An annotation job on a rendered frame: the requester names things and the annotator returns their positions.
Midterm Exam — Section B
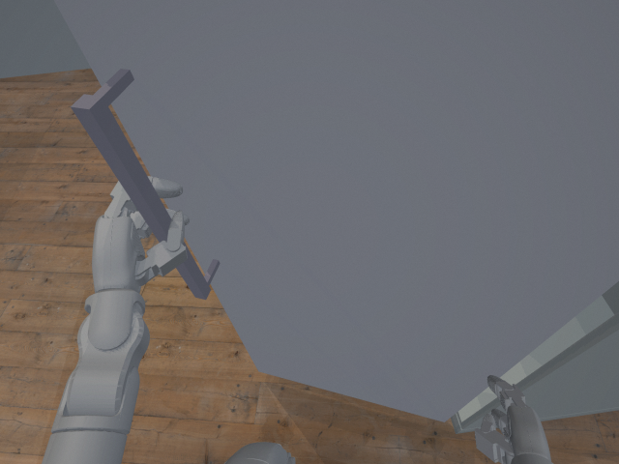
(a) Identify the robot left hand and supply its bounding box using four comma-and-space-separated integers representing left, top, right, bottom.
92, 176, 190, 293

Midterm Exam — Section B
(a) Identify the robot left forearm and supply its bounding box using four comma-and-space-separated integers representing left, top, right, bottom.
42, 288, 150, 464

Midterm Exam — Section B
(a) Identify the handle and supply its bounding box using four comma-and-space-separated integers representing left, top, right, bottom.
71, 69, 220, 300

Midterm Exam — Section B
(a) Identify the fridge door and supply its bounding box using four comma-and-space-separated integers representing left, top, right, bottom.
54, 0, 619, 422

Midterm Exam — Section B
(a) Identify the robot right hand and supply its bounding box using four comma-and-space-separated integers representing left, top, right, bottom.
475, 375, 551, 464

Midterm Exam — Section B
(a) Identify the left robot thigh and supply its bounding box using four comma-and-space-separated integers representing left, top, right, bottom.
224, 442, 296, 464

